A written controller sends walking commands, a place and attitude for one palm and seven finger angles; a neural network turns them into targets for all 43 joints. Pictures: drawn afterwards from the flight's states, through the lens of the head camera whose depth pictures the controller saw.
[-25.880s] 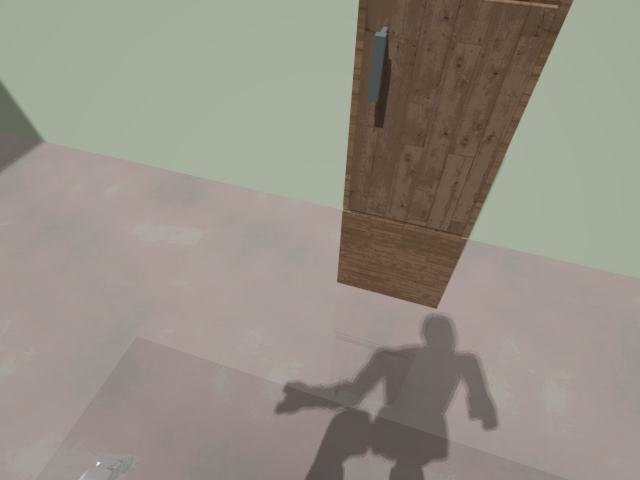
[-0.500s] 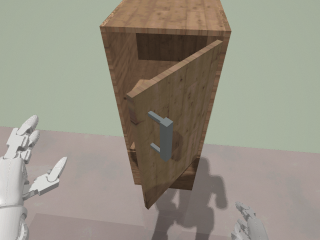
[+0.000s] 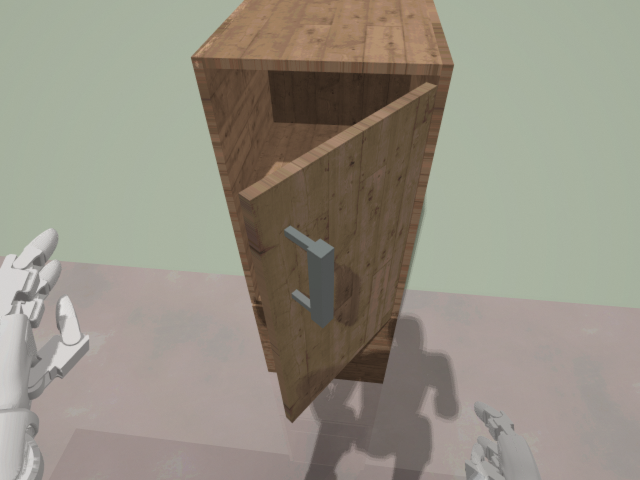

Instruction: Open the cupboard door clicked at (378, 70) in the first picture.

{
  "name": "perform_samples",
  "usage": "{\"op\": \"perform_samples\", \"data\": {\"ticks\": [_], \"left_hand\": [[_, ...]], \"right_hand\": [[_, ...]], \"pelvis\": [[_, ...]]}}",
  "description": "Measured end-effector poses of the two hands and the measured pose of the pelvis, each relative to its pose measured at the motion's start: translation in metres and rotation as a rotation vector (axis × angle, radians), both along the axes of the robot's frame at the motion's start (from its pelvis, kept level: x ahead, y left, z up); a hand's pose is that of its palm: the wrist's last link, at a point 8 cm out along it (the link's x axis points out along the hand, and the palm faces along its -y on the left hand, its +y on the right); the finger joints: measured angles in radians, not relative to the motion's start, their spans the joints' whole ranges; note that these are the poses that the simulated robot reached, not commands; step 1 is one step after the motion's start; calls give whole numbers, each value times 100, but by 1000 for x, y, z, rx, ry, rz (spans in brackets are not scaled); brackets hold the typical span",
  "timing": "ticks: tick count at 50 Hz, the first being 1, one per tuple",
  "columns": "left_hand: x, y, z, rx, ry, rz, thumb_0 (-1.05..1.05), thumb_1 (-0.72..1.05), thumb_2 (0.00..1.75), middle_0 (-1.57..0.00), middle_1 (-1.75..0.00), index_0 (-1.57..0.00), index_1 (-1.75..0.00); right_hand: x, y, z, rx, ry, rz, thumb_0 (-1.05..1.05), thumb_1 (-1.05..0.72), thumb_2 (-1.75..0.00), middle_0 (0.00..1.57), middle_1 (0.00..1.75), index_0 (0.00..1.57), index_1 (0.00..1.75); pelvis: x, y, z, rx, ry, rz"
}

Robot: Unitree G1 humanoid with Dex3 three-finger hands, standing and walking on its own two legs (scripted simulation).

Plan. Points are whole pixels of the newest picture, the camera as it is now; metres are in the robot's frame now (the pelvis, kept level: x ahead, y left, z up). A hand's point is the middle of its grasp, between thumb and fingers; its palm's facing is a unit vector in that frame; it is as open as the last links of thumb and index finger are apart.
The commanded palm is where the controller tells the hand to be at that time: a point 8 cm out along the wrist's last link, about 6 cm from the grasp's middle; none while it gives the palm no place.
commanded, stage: step back with the hand held close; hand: left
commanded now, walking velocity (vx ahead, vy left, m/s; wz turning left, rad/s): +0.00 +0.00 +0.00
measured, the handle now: (309, 277) +0.33 +0.06 +0.11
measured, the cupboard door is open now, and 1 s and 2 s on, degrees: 54 54 54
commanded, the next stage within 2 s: stop stepping back and stand still in 1.08 s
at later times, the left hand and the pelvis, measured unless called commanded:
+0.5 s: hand (62, 375) +0.16 +0.26 +0.14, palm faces +0.31 -0.80 -0.52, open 7.4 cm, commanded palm +0.10 +0.31 +0.17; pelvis -0.05 +0.01 -0.01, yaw -1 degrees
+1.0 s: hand out of the picture +0.03 +0.30 +0.15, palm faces +0.50 -0.76 -0.41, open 7.4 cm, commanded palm -0.03 +0.34 +0.17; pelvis -0.15 +0.03 -0.03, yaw +4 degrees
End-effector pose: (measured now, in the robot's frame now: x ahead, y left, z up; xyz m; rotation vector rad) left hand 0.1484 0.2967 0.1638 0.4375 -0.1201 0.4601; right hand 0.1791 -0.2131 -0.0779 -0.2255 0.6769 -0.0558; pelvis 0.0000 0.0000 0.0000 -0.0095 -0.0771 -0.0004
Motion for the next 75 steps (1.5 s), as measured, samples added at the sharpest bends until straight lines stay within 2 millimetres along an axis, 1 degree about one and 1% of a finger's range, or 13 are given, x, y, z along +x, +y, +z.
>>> {"op": "perform_samples", "data": {"ticks": [6,10,13,18,23,33,46,51,56,60,65,70,75], "left_hand": [[-3,-3,2,1,-3,6,2,89,90,-21,-30,-20,-30],[-3,1,13,66,-24,-9,2,89,90,-21,-30,-21,-30],[-4,0,11,92,10,-37,2,89,90,-21,-30,-20,-30],[-8,-4,-2,93,94,-100,1,89,90,-21,-30,-20,-30],[-19,1,-1,122,90,-137,2,89,90,-21,-30,-21,-30],[-68,19,7,168,-39,-117,2,89,90,-21,-30,-21,-30],[-152,23,5,176,-146,-22,1,89,90,-21,-30,-21,-30],[-165,39,0,153,-186,-31,1,89,90,-21,-30,-21,-30],[-178,52,9,164,-156,-16,2,89,90,-21,-30,-21,-30],[-193,38,19,137,-165,-67,2,89,90,-21,-30,-20,-30],[-209,11,25,126,-165,-147,2,89,90,-21,-30,-20,-30],[-234,-10,21,205,-91,-180,1,89,90,-21,-30,-21,-30],[-255,-11,28,214,-77,-155,1,88,90,-21,-30,-21,-30]], "right_hand": [[-4,-4,-2,5,3,-4,1,-90,-90,20,30,20,30],[-8,-8,-2,8,18,-14,1,-90,-90,20,30,20,30],[-14,-13,-2,-1,35,-38,1,-90,-90,20,30,20,30],[-29,-21,-4,-25,61,-96,1,-90,-90,20,30,20,30],[-50,-22,-1,-48,73,-138,1,-91,-90,20,30,20,30],[-96,-5,3,-60,30,-117,1,-90,-90,20,30,20,30],[-149,7,-23,-65,74,-17,1,-90,-90,20,30,20,30],[-169,15,-22,-107,75,-20,1,-90,-90,20,30,20,30],[-195,31,-11,-58,61,-27,1,-90,-90,20,30,20,30],[-215,35,0,-28,48,-26,1,-90,-90,20,30,20,30],[-238,26,7,-19,13,-29,1,-90,-90,20,30,20,30],[-263,-1,-7,-8,2,-41,1,-90,-90,20,30,20,30],[-304,-29,-14,-26,92,-117,1,-90,-90,20,30,20,30]], "pelvis": [[-3,-3,0,0,-4,0],[-8,-4,0,-9,27,6],[-13,-2,-1,-12,52,0],[-25,5,-3,-9,75,-15],[-41,11,-5,-6,76,-21],[-84,21,-15,-10,60,-12],[-136,20,-28,-8,37,61],[-159,32,-32,-19,47,75],[-185,32,-18,-56,59,58],[-201,28,-9,-66,91,16],[-227,16,-6,-55,124,7],[-259,0,-17,3,133,-13],[-258,-4,-10,28,113,-41]]}}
